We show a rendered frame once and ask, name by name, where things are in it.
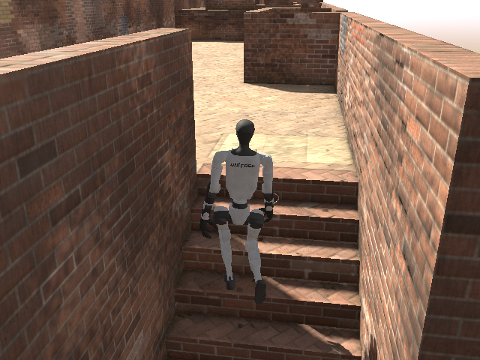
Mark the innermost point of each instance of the robot right upper arm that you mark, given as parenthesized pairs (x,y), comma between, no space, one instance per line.
(267,172)

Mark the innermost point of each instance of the right robot foot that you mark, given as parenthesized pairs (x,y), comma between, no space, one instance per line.
(260,292)

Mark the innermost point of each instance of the robot left hand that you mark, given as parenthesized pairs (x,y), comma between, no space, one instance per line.
(203,227)

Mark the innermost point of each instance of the robot left upper arm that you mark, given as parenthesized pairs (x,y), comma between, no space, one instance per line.
(216,170)

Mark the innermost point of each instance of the right robot thigh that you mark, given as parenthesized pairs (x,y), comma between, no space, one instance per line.
(256,221)

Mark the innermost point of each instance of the robot right forearm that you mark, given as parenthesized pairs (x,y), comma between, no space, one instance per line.
(269,199)

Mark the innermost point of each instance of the robot left forearm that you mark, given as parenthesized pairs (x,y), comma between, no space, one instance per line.
(208,203)

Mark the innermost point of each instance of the robot right hand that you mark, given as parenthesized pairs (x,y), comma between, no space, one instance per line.
(268,213)

